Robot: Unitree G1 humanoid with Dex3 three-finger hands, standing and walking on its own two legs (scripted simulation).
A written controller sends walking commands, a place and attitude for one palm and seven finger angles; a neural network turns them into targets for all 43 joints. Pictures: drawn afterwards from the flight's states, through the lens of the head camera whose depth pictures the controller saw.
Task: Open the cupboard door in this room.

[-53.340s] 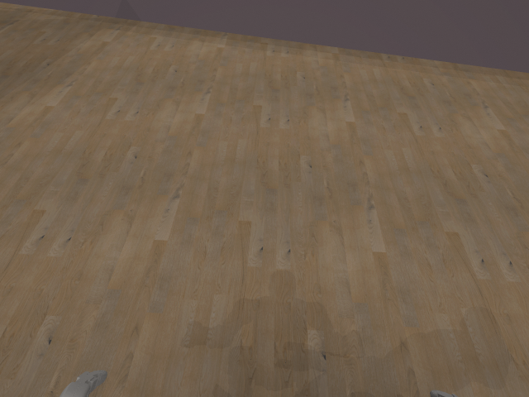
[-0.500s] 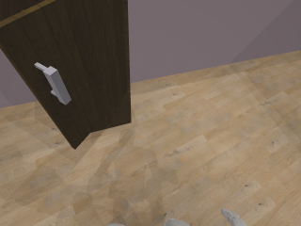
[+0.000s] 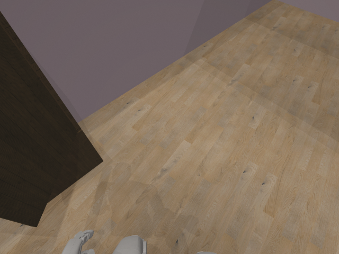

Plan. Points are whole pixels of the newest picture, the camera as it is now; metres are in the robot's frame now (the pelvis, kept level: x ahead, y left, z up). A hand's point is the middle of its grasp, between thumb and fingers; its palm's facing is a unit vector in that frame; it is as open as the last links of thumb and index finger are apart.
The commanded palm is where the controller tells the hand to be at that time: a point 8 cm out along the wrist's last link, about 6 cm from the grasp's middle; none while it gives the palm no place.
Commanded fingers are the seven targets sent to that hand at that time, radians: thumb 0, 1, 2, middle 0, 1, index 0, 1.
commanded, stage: walk to a spot facing it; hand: left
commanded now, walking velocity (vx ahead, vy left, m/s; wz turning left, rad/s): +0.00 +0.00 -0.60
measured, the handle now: out of the picture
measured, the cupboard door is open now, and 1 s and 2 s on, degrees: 41 41 41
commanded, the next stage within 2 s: turn to face it in 1.68 s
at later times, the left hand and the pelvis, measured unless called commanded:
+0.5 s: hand (105, 229) +0.19 +0.19 -0.17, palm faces -0.28 -0.93 -0.23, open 7.4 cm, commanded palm none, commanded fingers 0.00 0.90 0.90 -0.20 -0.30 -0.20 -0.30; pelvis +0.05 +0.02 +0.00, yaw -18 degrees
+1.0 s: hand (134, 199) +0.28 +0.13 -0.18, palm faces -0.49 -0.85 -0.19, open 7.4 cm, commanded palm none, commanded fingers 0.00 0.90 0.90 -0.20 -0.30 -0.20 -0.30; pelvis +0.16 -0.03 -0.01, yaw -34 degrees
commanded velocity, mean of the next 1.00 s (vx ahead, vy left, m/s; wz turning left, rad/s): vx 0.15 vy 0.00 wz -0.60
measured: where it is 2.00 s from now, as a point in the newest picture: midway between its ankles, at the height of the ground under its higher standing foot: (244, 203)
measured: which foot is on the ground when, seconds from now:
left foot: up 0.00-0.20, down 0.22-0.56, up 0.58-0.94, down 0.96-1.00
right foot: down 0.00-0.22, up 0.24-0.54, down 0.56-0.94, up 0.96-1.00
